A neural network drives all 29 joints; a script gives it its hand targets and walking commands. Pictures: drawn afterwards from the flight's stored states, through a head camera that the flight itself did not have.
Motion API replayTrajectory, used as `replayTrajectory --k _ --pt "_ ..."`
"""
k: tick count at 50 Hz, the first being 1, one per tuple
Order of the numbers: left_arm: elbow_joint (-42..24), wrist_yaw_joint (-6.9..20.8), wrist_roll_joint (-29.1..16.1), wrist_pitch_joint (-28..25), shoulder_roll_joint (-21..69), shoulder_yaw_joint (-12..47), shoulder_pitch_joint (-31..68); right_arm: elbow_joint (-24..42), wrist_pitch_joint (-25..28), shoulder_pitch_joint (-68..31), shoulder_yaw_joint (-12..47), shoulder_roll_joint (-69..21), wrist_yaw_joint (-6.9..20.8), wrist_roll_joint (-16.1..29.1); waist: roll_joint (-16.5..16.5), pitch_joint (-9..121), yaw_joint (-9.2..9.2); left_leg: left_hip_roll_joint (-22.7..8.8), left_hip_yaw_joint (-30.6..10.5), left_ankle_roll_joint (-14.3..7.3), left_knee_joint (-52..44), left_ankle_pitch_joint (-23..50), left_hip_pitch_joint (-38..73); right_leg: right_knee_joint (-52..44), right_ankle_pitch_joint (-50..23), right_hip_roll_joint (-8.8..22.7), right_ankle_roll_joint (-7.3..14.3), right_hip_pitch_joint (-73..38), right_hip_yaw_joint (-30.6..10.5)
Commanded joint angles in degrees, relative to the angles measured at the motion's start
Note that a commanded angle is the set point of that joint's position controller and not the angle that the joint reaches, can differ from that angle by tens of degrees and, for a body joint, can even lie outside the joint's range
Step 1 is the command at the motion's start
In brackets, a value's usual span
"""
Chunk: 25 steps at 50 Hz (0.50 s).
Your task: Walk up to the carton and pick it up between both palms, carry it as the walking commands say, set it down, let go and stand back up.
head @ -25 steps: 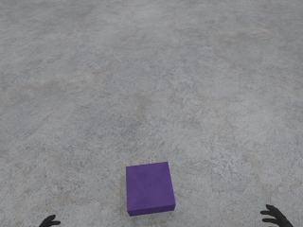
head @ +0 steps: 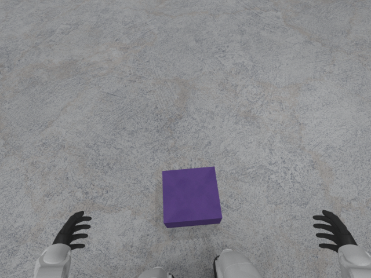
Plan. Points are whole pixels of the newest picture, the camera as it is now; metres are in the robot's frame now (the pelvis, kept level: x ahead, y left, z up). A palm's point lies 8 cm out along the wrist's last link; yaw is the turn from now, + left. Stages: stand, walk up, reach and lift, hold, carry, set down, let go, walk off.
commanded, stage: reach and lift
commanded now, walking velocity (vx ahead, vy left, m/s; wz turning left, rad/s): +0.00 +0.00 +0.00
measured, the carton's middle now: (190, 197) +0.45 -0.02 -0.69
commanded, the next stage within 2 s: none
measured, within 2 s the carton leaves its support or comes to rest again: neither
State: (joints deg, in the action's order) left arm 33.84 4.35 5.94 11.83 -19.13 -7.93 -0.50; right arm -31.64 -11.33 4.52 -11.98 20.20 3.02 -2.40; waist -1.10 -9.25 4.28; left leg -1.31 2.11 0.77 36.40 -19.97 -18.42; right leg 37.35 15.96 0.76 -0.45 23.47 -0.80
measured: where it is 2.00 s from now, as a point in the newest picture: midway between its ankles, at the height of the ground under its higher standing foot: outside the picture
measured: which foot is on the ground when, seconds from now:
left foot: down 0.00-1.00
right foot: down 0.00-1.00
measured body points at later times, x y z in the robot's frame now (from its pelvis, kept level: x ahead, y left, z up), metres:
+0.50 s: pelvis -0.03 +0.00 -0.05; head +0.14 +0.00 +0.37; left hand +0.32 +0.25 -0.14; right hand +0.27 -0.30 -0.13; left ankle -0.01 +0.13 -0.72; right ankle +0.04 -0.12 -0.72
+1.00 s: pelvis -0.06 -0.01 -0.09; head +0.22 -0.01 +0.26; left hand +0.44 +0.22 -0.18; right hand +0.42 -0.27 -0.18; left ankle -0.01 +0.13 -0.72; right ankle +0.04 -0.12 -0.72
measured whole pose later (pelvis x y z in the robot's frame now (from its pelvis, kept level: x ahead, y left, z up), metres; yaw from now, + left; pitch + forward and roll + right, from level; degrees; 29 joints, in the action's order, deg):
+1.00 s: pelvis -0.06 -0.01 -0.09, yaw +3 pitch +37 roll +1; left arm 50.6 2.1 -1.2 12.8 -20.4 -13.0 57.8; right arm -47.1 -11.8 -53.3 -18.1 19.4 1.0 3.6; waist -0.7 -0.5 3.4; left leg 0.3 -2.0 2.1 60.1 -20.0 -77.5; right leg 58.1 15.0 1.0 0.4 80.5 0.4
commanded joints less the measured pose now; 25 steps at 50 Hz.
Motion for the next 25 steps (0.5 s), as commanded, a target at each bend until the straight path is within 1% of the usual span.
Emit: replayTrajectory --k 1,3,6,9,12,14,19,25 --pt "-6.6 -0.2 -1.0 0.7 -7.5 -1.3 5.1 4.9 -0.7 -2.9 -2.0 8.4 -0.2 1.3 4.1 13.5 0.94 3.1 -0.6 -1.3 -2.7 2.8 -2.1 -2.6 -6.7 -3.4 -1.6 -6.1 1.8" --pt "-7.1 -0.5 -1.4 1.1 -7.5 -1.2 7.6 4.9 -0.9 -6.0 -2.0 8.5 -0.3 1.7 2.9 15.1 0.88 2.9 -1.0 -1.0 -0.3 4.5 -4.4 -0.5 -8.4 -3.1 -1.3 -3.9 1.5" --pt "-6.7 -1.4 -1.9 1.4 -7.7 -1.1 10.1 3.9 -0.9 -8.7 -2.0 8.6 -0.3 2.3 1.0 19.5 0.46 2.6 -1.6 -0.7 3.2 9.9 -6.8 3.1 -13.3 -3.1 -0.9 -1.0 1.4" --pt "-5.5 -2.3 -2.6 1.6 -8.1 -0.9 12.2 3.0 -0.8 -11.0 -1.8 8.8 -0.3 3.0 0.5 24.0 -0.43 2.6 -1.8 -0.2 6.0 14.7 -8.8 5.8 -17.7 -3.2 -0.8 1.3 1.5" --pt "-4.2 -2.9 -3.6 1.8 -7.5 -0.7 14.8 2.3 -0.9 -13.7 -1.5 8.4 -0.3 3.9 0.4 26.9 -1.06 2.8 -1.9 0.2 7.7 16.4 -11.2 7.7 -19.4 -3.1 -0.7 4.4 1.7" --pt "-3.6 -3.1 -4.3 1.8 -7.1 -0.5 17.5 1.8 -0.9 -16.1 -1.6 8.2 -0.2 4.4 0.2 28.2 -1.02 2.9 -1.9 0.5 8.5 15.8 -12.7 8.6 -18.8 -3.1 -0.6 6.8 1.9" --pt "-3.0 -3.4 -5.2 2.2 -7.4 -0.3 26.5 0.8 -1.4 -23.6 -2.6 9.7 0.0 5.0 -0.8 32.6 -0.38 2.6 -2.4 0.8 10.2 11.2 -15.0 10.2 -13.8 -2.8 -0.4 12.6 2.8" --pt "-0.6 -3.1 -5.4 3.1 -8.2 -1.1 36.6 -0.7 -1.9 -33.3 -3.4 10.0 0.0 5.4 0.0 36.9 -0.61 2.9 -2.3 0.5 11.9 7.0 -20.7 11.6 -10.4 -2.7 -0.9 15.0 3.2"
